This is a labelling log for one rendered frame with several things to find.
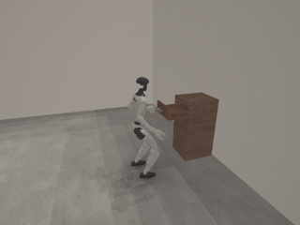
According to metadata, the right robot hand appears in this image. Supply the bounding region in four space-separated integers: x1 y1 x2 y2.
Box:
154 129 167 141

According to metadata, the robot left upper arm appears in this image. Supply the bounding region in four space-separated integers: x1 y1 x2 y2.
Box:
127 91 138 111

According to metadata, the drawer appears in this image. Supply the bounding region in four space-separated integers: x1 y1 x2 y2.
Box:
157 100 188 121

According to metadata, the robot left foot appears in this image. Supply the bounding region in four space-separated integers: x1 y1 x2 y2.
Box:
131 160 146 166

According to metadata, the cabinet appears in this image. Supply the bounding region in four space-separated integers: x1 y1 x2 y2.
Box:
172 92 219 161

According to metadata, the left robot hand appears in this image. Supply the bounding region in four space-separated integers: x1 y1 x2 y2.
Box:
146 105 156 113

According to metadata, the right robot forearm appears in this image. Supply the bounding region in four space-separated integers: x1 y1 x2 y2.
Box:
138 116 156 133

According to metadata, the robot right upper arm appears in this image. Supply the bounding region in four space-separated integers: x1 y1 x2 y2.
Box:
136 97 148 121

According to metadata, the right robot thigh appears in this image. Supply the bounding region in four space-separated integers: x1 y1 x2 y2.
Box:
136 129 158 155

